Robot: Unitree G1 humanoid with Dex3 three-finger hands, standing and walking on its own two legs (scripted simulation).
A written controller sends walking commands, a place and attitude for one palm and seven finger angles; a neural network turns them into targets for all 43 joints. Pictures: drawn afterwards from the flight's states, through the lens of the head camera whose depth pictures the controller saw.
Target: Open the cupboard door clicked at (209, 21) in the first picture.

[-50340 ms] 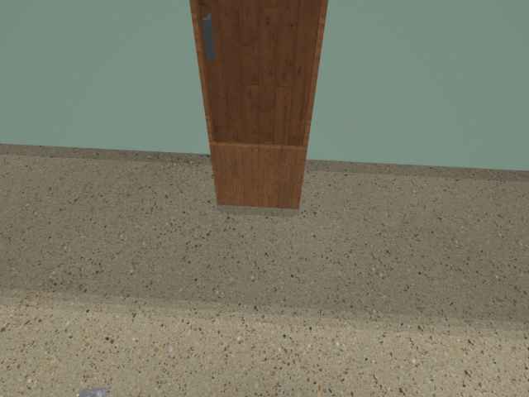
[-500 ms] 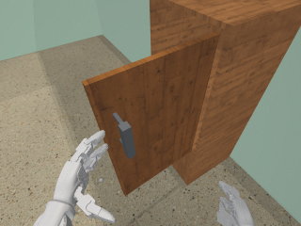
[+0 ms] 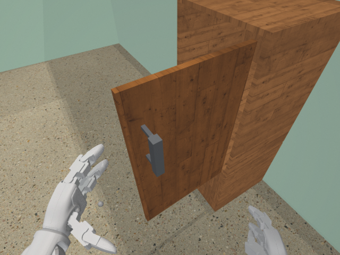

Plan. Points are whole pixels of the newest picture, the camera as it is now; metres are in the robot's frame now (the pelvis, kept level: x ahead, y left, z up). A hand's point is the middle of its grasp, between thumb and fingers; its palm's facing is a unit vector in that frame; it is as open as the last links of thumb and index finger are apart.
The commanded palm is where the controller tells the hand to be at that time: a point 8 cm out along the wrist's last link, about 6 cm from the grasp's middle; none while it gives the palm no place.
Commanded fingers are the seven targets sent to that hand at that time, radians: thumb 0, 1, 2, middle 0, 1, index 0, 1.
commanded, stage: draw the hand back to the body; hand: left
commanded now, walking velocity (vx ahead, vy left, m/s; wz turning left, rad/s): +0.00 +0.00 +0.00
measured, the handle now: (152, 150) +0.33 +0.07 +0.11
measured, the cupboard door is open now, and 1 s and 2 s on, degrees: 93 93 93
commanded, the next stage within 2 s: step back with the hand held close in 1.36 s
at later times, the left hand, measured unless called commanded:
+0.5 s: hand (61, 198) +0.19 +0.21 +0.13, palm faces +0.23 -0.93 -0.28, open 14.7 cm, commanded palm +0.15 +0.26 +0.16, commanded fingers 0.00 0.09 0.56 -0.17 -0.30 -0.17 -0.30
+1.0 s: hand (33, 171) +0.22 +0.26 +0.17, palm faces +0.41 -0.81 -0.42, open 8.9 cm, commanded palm +0.17 +0.30 +0.19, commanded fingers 0.00 0.90 0.90 -0.20 -0.30 -0.20 -0.30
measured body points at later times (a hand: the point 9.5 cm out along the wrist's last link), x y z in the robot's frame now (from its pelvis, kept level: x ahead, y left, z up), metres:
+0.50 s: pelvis +0.00 +0.02 +0.01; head -0.01 +0.01 +0.46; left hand +0.17 +0.26 +0.15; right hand +0.19 -0.19 -0.05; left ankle -0.02 +0.09 -0.72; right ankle +0.01 -0.08 -0.72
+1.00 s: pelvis +0.03 +0.01 +0.02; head +0.01 -0.02 +0.47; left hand +0.19 +0.30 +0.20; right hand +0.22 -0.21 -0.06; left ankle -0.01 +0.09 -0.72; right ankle +0.01 -0.08 -0.72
